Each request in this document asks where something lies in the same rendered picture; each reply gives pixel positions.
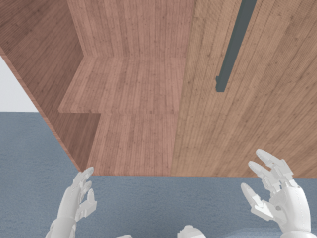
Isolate robot right thigh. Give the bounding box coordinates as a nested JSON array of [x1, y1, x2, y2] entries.
[[177, 228, 206, 238]]

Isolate handle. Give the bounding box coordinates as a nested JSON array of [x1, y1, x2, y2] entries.
[[215, 0, 257, 92]]

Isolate left robot hand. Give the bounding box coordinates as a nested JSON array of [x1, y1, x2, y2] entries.
[[57, 167, 97, 222]]

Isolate right robot hand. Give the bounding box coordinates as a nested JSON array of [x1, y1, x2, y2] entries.
[[241, 149, 311, 234]]

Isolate wardrobe door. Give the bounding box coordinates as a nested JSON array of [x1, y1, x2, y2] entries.
[[170, 0, 317, 178]]

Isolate robot left forearm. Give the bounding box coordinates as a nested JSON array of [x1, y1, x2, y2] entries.
[[45, 217, 77, 238]]

